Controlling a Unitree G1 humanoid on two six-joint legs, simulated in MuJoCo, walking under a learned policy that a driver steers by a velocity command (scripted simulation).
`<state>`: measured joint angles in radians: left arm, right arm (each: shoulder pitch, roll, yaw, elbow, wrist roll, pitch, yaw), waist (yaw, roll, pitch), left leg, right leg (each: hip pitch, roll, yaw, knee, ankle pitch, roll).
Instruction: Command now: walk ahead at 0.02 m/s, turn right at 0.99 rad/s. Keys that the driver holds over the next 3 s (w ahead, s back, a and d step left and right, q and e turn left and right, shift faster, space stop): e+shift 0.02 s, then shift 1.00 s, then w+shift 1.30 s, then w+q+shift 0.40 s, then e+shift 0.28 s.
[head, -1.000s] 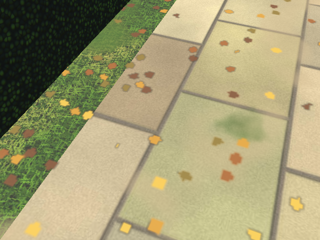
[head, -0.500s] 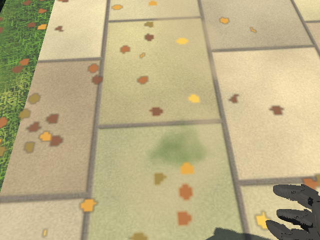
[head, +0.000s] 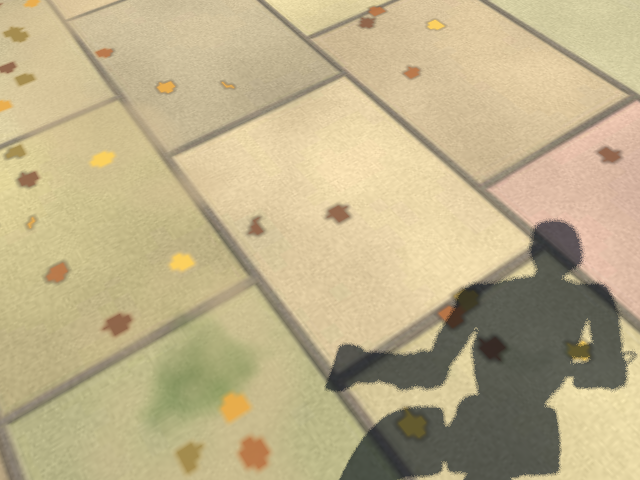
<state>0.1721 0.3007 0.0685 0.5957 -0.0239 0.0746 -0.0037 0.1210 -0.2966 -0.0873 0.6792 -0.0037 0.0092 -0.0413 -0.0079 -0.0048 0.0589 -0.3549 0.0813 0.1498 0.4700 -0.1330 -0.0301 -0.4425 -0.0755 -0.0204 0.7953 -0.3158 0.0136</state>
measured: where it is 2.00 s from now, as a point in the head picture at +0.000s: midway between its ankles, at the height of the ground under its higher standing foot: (427, 433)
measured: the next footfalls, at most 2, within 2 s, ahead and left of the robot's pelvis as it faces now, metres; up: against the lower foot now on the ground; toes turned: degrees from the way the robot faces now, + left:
right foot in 0.02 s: +0.05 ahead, -0.12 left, +0.00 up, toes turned -5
left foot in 0.44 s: +0.09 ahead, +0.11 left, +0.00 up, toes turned -11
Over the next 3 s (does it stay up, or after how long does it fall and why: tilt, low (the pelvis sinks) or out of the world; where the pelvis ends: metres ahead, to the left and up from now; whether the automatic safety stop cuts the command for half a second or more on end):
stays up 1.47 -0.27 0.01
